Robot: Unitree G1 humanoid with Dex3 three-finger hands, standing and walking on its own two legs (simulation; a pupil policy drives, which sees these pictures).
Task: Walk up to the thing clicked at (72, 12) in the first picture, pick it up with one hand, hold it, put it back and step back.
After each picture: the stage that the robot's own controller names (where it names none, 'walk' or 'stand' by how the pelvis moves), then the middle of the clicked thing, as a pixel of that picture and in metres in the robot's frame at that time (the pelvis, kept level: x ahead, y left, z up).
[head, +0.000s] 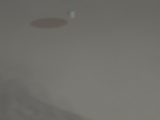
stand; (72, 13) +2.06 +0.20 -0.72
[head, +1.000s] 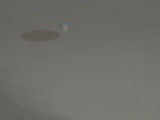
walk; (64, 26) +1.92 +0.23 -0.72
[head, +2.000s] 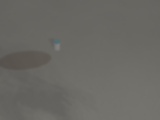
walk; (56, 45) +1.29 +0.25 -0.72
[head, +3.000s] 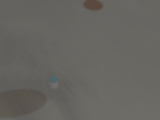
walk; (54, 82) +0.84 +0.23 -0.72
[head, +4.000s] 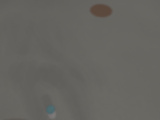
walk; (51, 112) +0.53 +0.24 -0.71
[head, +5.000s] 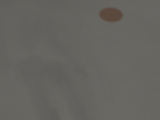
stand; out of the picture +0.40 +0.20 -0.70
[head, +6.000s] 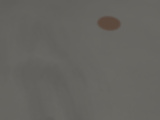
stand; out of the picture +0.37 +0.20 -0.72
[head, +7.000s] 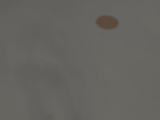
stand; out of the picture +0.40 +0.21 -0.73
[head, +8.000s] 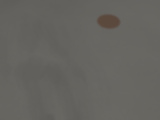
stand; out of the picture +0.39 +0.22 -0.73
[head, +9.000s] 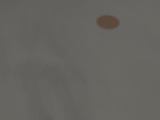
stand; out of the picture +0.38 +0.22 -0.73
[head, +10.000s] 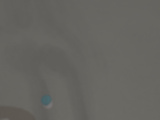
go down; (47, 101) +0.42 +0.20 -0.61
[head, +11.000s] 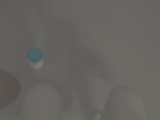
go down; (35, 59) +0.49 +0.21 -0.31
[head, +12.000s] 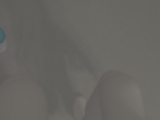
close in; out of the picture +0.47 +0.24 -0.26
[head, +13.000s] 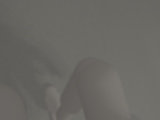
close; out of the picture +0.47 +0.28 -0.23
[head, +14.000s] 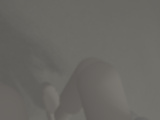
lift; out of the picture +0.45 +0.28 -0.24
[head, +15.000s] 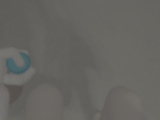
lift; (20, 68) +0.36 +0.23 -0.09
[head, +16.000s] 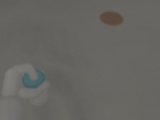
hold; (36, 88) +0.33 +0.17 +0.04
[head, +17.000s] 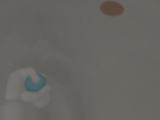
hold; (38, 91) +0.33 +0.17 -0.01
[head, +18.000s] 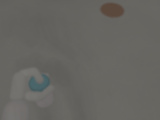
crouch; (42, 91) +0.33 +0.16 -0.01
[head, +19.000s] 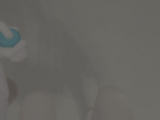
crouch; (13, 46) +0.47 +0.21 -0.10
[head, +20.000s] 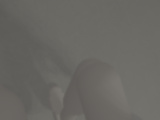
lower; out of the picture +0.45 +0.28 -0.24
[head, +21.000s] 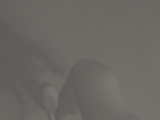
lower; out of the picture +0.45 +0.29 -0.24
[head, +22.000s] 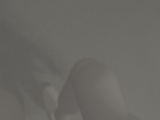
lower; out of the picture +0.46 +0.29 -0.24
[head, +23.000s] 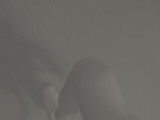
lower; out of the picture +0.46 +0.29 -0.24
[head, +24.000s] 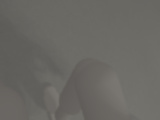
loosen; out of the picture +0.46 +0.27 -0.24
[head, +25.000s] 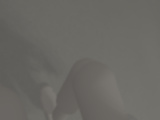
withdraw; out of the picture +0.45 +0.27 -0.24
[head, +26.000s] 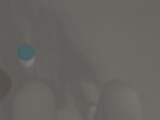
walk; (26, 56) +0.47 +0.22 -0.30
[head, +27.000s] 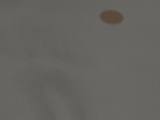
stand; out of the picture +0.39 +0.17 -0.65
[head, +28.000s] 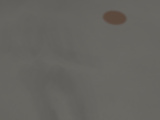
stand; out of the picture +0.41 +0.18 -0.67
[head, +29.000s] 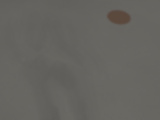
stand; out of the picture +0.41 +0.18 -0.68
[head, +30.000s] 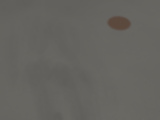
walk; out of the picture +0.42 +0.18 -0.72
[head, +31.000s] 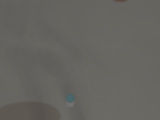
walk; (70, 100) +0.52 +0.08 -0.70
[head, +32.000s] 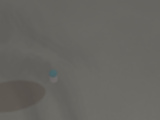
walk; (53, 76) +0.70 +0.22 -0.70
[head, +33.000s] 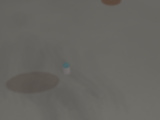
stand; (66, 68) +1.02 +0.27 -0.70
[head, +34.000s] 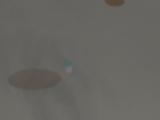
stand; (68, 67) +1.04 +0.19 -0.72
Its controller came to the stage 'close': yes
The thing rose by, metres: 0.70
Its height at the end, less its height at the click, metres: +0.00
